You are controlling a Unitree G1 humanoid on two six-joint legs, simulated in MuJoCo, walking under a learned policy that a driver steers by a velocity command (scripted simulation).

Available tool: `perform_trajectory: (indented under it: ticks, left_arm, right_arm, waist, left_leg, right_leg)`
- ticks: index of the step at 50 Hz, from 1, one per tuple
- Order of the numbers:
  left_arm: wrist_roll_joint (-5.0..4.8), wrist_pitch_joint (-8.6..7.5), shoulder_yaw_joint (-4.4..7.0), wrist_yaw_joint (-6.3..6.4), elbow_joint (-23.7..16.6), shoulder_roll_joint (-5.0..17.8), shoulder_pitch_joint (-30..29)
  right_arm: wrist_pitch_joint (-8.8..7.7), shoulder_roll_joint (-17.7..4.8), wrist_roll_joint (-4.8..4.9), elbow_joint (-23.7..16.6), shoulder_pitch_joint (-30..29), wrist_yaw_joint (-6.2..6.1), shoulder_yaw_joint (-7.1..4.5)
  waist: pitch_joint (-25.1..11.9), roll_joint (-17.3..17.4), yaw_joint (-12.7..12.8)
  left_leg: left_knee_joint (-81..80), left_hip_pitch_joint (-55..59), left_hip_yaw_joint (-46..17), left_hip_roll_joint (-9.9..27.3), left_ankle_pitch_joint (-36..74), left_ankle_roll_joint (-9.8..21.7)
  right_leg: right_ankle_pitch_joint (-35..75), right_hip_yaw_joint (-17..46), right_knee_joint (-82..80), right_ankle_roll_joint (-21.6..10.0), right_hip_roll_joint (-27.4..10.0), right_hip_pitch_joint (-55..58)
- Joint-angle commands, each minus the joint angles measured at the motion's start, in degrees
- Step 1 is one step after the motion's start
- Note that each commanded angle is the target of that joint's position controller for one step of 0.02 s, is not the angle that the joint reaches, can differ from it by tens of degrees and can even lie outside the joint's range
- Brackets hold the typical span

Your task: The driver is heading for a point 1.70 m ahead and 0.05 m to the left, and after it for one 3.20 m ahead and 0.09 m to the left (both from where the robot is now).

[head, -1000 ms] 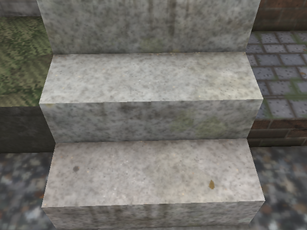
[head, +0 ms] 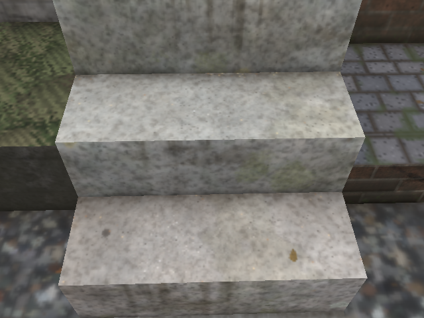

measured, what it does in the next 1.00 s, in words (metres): stands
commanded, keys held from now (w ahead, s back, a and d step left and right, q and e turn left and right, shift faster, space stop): w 1.00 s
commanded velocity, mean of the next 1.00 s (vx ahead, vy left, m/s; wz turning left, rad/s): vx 0.50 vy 0.00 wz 0.00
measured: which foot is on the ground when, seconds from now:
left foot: down 0.00-1.00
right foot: down 0.00-1.00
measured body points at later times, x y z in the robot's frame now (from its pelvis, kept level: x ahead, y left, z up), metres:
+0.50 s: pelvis +0.00 +0.00 +0.00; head +0.02 +0.00 +0.45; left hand +0.11 +0.24 -0.13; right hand +0.10 -0.24 -0.14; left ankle -0.07 +0.10 -0.75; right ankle -0.04 -0.14 -0.75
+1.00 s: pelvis +0.00 +0.00 +0.00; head +0.02 +0.00 +0.45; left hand +0.11 +0.24 -0.13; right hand +0.10 -0.24 -0.14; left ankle -0.07 +0.10 -0.75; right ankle -0.04 -0.14 -0.75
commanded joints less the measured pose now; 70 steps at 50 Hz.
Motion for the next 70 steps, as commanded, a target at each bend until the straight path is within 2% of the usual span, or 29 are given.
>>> perform_trajectory:
  ticks: [1,2,6,8,10,11,15,17,22,24,26,28,31,33,35,36,40,42,45,47,49,51,56,58,60,63,65,67,70]
  left_arm:
    - [-0.27,-0.66,1.16,0.16,-2.67,5.66,0.18]
    - [0.08,-0.62,1.20,0.12,-2.87,5.76,-0.93]
    - [-0.27,-0.66,1.15,0.15,-2.65,5.64,0.13]
    - [0.14,-0.61,1.20,0.13,-2.93,5.80,-1.09]
    - [-0.27,-0.66,1.16,0.15,-2.66,5.67,0.18]
    - [0.08,-0.62,1.20,0.12,-2.87,5.77,-0.93]
    - [-0.27,-0.66,1.15,0.15,-2.65,5.66,0.13]
    - [0.15,-0.61,1.20,0.13,-2.93,5.82,-1.09]
    - [-0.28,-0.66,1.16,0.14,-2.67,5.69,0.11]
    - [0.15,-0.61,1.19,0.12,-2.93,5.83,-1.10]
    - [-0.26,-0.66,1.16,0.14,-2.67,5.70,0.18]
    - [0.15,-0.61,1.19,0.12,-2.93,5.83,-1.08]
    - [-0.30,-0.67,1.16,0.13,-2.64,5.70,0.21]
    - [0.14,-0.61,1.20,0.12,-2.95,5.86,-1.10]
    - [-0.26,-0.66,1.15,0.14,-2.67,5.71,0.19]
    - [0.09,-0.62,1.19,0.10,-2.88,5.81,-0.93]
    - [-0.26,-0.66,1.14,0.13,-2.66,5.70,0.13]
    - [0.16,-0.61,1.19,0.11,-2.93,5.86,-1.09]
    - [-0.30,-0.66,1.16,0.12,-2.65,5.72,0.20]
    - [0.15,-0.60,1.20,0.11,-2.96,5.89,-1.11]
    - [-0.25,-0.66,1.15,0.13,-2.68,5.74,0.18]
    - [0.16,-0.61,1.19,0.10,-2.94,5.87,-1.08]
    - [0.15,-0.60,1.20,0.10,-2.96,5.90,-1.10]
    - [-0.25,-0.66,1.15,0.12,-2.69,5.75,0.19]
    - [0.16,-0.61,1.19,0.10,-2.95,5.89,-1.07]
    - [-0.29,-0.67,1.15,0.11,-2.66,5.75,0.22]
    - [0.16,-0.60,1.20,0.10,-2.97,5.92,-1.09]
    - [-0.25,-0.66,1.15,0.12,-2.70,5.77,0.20]
    - [0.17,-0.60,1.26,0.09,-2.67,6.04,-0.44]
  right_arm:
    - [-0.64,-5.86,0.31,-2.33,0.84,-0.13,-1.14]
    - [-0.59,-6.05,-0.08,-2.66,-0.49,-0.13,-1.23]
    - [-0.64,-5.82,0.31,-2.33,0.82,-0.13,-1.13]
    - [-0.57,-6.11,-0.14,-2.72,-0.58,-0.14,-1.24]
    - [-0.64,-5.85,0.31,-2.37,0.86,-0.13,-1.15]
    - [-0.59,-6.04,-0.08,-2.69,-0.46,-0.12,-1.24]
    - [-0.65,-5.81,0.32,-2.37,0.85,-0.12,-1.14]
    - [-0.57,-6.11,-0.13,-2.76,-0.56,-0.13,-1.24]
    - [-0.66,-5.80,0.32,-2.42,0.83,-0.11,-1.14]
    - [-0.58,-6.11,-0.13,-2.79,-0.56,-0.13,-1.25]
    - [-0.65,-5.84,0.32,-2.43,0.89,-0.11,-1.15]
    - [-0.59,-6.09,-0.13,-2.81,-0.54,-0.12,-1.25]
    - [-0.67,-5.76,0.35,-2.42,0.94,-0.10,-1.14]
    - [-0.59,-6.09,-0.12,-2.84,-0.56,-0.12,-1.25]
    - [-0.65,-5.84,0.32,-2.46,0.90,-0.11,-1.16]
    - [-0.60,-6.04,-0.07,-2.78,-0.44,-0.10,-1.25]
    - [-0.66,-5.80,0.32,-2.45,0.87,-0.10,-1.14]
    - [-0.58,-6.10,-0.13,-2.84,-0.54,-0.11,-1.25]
    - [-0.67,-5.76,0.35,-2.46,0.93,-0.09,-1.14]
    - [-0.59,-6.09,-0.12,-2.88,-0.57,-0.11,-1.25]
    - [-0.66,-5.83,0.32,-2.50,0.90,-0.10,-1.16]
    - [-0.59,-6.09,-0.13,-2.87,-0.54,-0.10,-1.25]
    - [-0.59,-6.09,-0.12,-2.90,-0.56,-0.10,-1.26]
    - [-0.66,-5.84,0.33,-2.52,0.90,-0.09,-1.16]
    - [-0.59,-6.09,-0.13,-2.89,-0.53,-0.09,-1.25]
    - [-0.68,-5.76,0.35,-2.50,0.94,-0.07,-1.15]
    - [-0.59,-6.10,-0.12,-2.92,-0.56,-0.09,-1.26]
    - [-0.66,-5.84,0.33,-2.54,0.91,-0.08,-1.16]
    - [-0.57,-6.26,-0.11,-2.67,-0.10,-0.08,-1.35]
  waist:
    - [-4.58,0.51,0.04]
    - [-2.16,0.36,-0.02]
    - [-4.58,0.48,0.04]
    - [-1.97,0.34,-0.02]
    - [-4.58,0.51,0.05]
    - [-2.17,0.36,-0.01]
    - [-4.60,0.48,0.04]
    - [-1.98,0.34,-0.02]
    - [-4.65,0.48,0.04]
    - [-1.98,0.34,-0.01]
    - [-4.61,0.51,0.06]
    - [-2.00,0.34,0.00]
    - [-4.61,0.46,0.05]
    - [-2.04,0.34,-0.01]
    - [-4.62,0.52,0.06]
    - [-2.21,0.37,0.01]
    - [-4.62,0.48,0.06]
    - [-1.99,0.34,0.00]
    - [-4.64,0.46,0.06]
    - [-2.05,0.34,0.00]
    - [-4.63,0.52,0.07]
    - [-2.03,0.34,0.01]
    - [-2.05,0.34,0.01]
    - [-4.64,0.52,0.08]
    - [-2.04,0.34,0.02]
    - [-4.65,0.46,0.07]
    - [-2.06,0.34,0.02]
    - [-4.65,0.52,0.08]
    - [-2.09,0.40,0.11]
  left_leg:
    - [-0.44,0.08,-4.65,8.90,24.29,-0.20]
    - [0.29,-0.84,-4.90,8.98,24.93,-0.05]
    - [-0.44,0.04,-4.65,8.91,24.16,-0.21]
    - [0.30,-0.89,-4.91,9.02,25.15,-0.08]
    - [-0.42,0.04,-4.62,8.91,24.26,-0.21]
    - [0.31,-0.88,-4.87,8.99,24.91,-0.07]
    - [-0.42,0.00,-4.61,8.91,24.15,-0.23]
    - [0.32,-0.93,-4.88,9.02,25.13,-0.10]
    - [-0.37,0.00,-4.59,8.91,24.18,-0.23]
    - [0.35,-0.96,-4.85,9.02,25.12,-0.11]
    - [-0.39,-0.02,-4.57,8.92,24.24,-0.24]
    - [0.34,-0.96,-4.85,9.04,25.11,-0.11]
    - [-0.42,-0.08,-4.55,8.91,24.00,-0.26]
    - [0.41,-0.97,-4.82,9.02,25.17,-0.12]
    - [-0.36,-0.06,-4.53,8.92,24.26,-0.26]
    - [0.38,-0.98,-4.78,9.00,24.89,-0.11]
    - [-0.36,-0.10,-4.53,8.93,24.12,-0.27]
    - [0.39,-1.03,-4.79,9.04,25.09,-0.14]
    - [-0.38,-0.13,-4.50,8.92,23.96,-0.28]
    - [0.44,-1.03,-4.77,9.03,25.11,-0.14]
    - [-0.33,-0.12,-4.48,8.93,24.21,-0.28]
    - [0.41,-1.05,-4.77,9.05,25.06,-0.15]
    - [0.47,-1.06,-4.74,9.03,25.11,-0.16]
    - [-0.30,-0.15,-4.45,8.94,24.21,-0.30]
    - [0.43,-1.08,-4.73,9.05,25.05,-0.17]
    - [-0.34,-0.21,-4.43,8.93,23.94,-0.31]
    - [0.49,-1.10,-4.71,9.04,25.10,-0.18]
    - [-0.28,-0.18,-4.42,8.94,24.20,-0.32]
    - [0.84,-1.22,-4.48,9.02,25.42,-0.23]
  right_leg:
    - [17.57,3.90,-0.63,-1.95,-6.10,2.28]
    - [18.23,4.20,0.10,-2.20,-6.19,1.39]
    - [17.53,3.88,-0.65,-1.92,-6.12,2.29]
    - [18.48,4.19,0.10,-2.16,-6.22,1.33]
    - [17.59,3.85,-0.63,-1.93,-6.11,2.29]
    - [18.25,4.14,0.09,-2.18,-6.21,1.41]
    - [17.54,3.82,-0.65,-1.90,-6.13,2.30]
    - [18.49,4.13,0.10,-2.14,-6.23,1.35]
    - [17.62,3.78,-0.60,-1.89,-6.13,2.34]
    - [18.50,4.09,0.11,-2.12,-6.25,1.36]
    - [17.60,3.75,-0.63,-1.89,-6.14,2.31]
    - [18.48,4.07,0.09,-2.12,-6.25,1.37]
    - [17.44,3.71,-0.67,-1.87,-6.14,2.29]
    - [18.58,4.04,0.16,-2.10,-6.25,1.40]
    - [17.63,3.70,-0.61,-1.87,-6.15,2.32]
    - [18.27,3.99,0.11,-2.12,-6.25,1.45]
    - [17.56,3.67,-0.63,-1.84,-6.17,2.33]
    - [18.50,3.99,0.12,-2.07,-6.28,1.38]
    - [17.44,3.62,-0.66,-1.83,-6.17,2.31]
    - [18.57,3.96,0.17,-2.07,-6.27,1.41]
    - [17.63,3.61,-0.60,-1.83,-6.17,2.34]
    - [18.48,3.94,0.11,-2.06,-6.29,1.40]
    - [18.58,3.91,0.17,-2.04,-6.29,1.42]
    - [17.64,3.56,-0.60,-1.81,-6.19,2.35]
    - [18.49,3.88,0.12,-2.03,-6.31,1.41]
    - [17.46,3.51,-0.65,-1.78,-6.20,2.32]
    - [18.59,3.85,0.18,-2.02,-6.30,1.43]
    - [17.65,3.50,-0.58,-1.78,-6.20,2.36]
    - [18.97,3.69,0.58,-2.03,-6.29,1.65]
